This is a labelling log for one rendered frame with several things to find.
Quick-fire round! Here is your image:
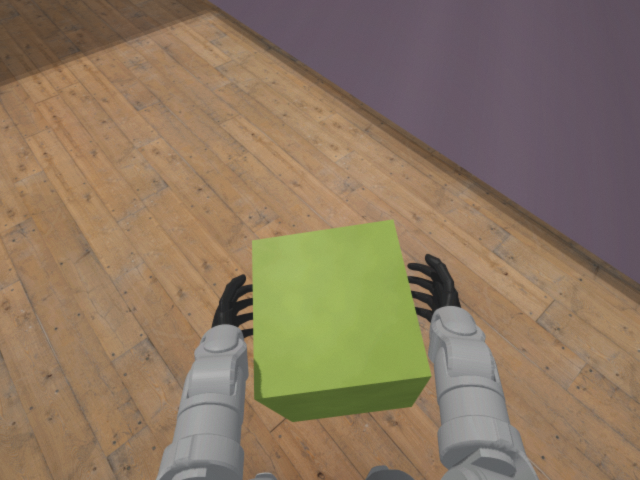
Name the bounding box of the robot right hand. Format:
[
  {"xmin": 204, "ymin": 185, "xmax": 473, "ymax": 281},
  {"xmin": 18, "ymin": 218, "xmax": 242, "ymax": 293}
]
[{"xmin": 407, "ymin": 254, "xmax": 461, "ymax": 323}]

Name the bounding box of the right robot forearm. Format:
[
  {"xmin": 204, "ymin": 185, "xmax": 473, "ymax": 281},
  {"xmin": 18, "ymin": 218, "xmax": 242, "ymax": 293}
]
[{"xmin": 428, "ymin": 306, "xmax": 539, "ymax": 480}]

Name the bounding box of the carton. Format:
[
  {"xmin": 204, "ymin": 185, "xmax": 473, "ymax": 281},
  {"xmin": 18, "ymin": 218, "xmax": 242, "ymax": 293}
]
[{"xmin": 252, "ymin": 220, "xmax": 432, "ymax": 422}]

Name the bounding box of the left robot forearm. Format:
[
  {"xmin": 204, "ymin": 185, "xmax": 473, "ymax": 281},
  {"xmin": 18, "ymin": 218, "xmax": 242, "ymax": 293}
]
[{"xmin": 156, "ymin": 324, "xmax": 249, "ymax": 480}]

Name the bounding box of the robot left hand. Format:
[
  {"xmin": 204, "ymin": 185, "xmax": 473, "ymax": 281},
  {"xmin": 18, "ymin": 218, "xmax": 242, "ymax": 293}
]
[{"xmin": 211, "ymin": 274, "xmax": 253, "ymax": 338}]

